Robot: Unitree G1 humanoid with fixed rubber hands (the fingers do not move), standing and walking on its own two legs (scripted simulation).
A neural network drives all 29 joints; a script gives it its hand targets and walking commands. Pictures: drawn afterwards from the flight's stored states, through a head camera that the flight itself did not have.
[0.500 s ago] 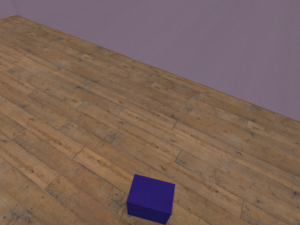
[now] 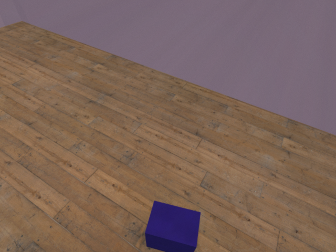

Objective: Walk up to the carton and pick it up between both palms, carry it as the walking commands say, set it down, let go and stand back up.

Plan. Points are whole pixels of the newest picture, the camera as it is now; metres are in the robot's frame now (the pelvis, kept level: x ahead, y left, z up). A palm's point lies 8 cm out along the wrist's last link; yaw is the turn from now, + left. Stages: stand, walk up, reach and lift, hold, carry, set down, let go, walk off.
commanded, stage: walk up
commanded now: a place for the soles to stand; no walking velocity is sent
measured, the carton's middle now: (172, 230) +0.37 -0.04 -0.64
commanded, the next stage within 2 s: reach and lift in 0.40 s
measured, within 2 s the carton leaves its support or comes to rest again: neither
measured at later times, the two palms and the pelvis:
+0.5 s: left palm out of the picture +0.07 +0.25 -0.13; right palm out of the picture +0.07 -0.24 -0.13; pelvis -0.01 +0.00 -0.01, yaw -6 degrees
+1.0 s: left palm out of the picture +0.15 +0.23 -0.16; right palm out of the picture +0.12 -0.24 -0.16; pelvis -0.09 +0.01 -0.06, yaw -12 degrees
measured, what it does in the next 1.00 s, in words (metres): lowers itself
